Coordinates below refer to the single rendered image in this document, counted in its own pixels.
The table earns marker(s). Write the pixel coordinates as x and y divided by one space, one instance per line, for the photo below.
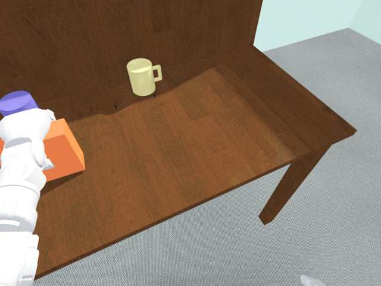
223 115

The left robot upper arm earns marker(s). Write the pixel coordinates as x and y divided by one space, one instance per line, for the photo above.
18 258

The sponge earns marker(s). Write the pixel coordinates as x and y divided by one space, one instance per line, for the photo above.
62 149

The robot left hand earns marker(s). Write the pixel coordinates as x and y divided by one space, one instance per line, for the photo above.
34 122

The left robot forearm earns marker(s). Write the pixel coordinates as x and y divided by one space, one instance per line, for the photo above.
21 180

